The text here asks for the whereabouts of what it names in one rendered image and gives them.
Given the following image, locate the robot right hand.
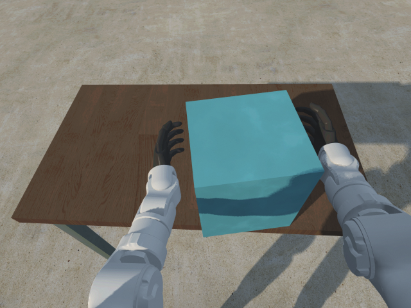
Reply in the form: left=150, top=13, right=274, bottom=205
left=295, top=103, right=338, bottom=154

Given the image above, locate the left robot upper arm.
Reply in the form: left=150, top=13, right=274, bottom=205
left=89, top=262, right=163, bottom=308

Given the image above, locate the right robot upper arm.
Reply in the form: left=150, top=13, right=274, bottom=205
left=342, top=213, right=411, bottom=308

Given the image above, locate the right robot forearm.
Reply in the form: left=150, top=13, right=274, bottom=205
left=318, top=143, right=406, bottom=228

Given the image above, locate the carton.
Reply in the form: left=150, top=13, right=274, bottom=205
left=186, top=90, right=324, bottom=237

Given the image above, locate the table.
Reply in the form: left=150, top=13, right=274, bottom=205
left=11, top=84, right=367, bottom=260

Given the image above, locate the left robot forearm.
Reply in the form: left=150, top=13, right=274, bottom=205
left=88, top=165, right=181, bottom=308

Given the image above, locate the robot left hand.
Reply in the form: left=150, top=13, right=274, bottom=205
left=153, top=121, right=184, bottom=168

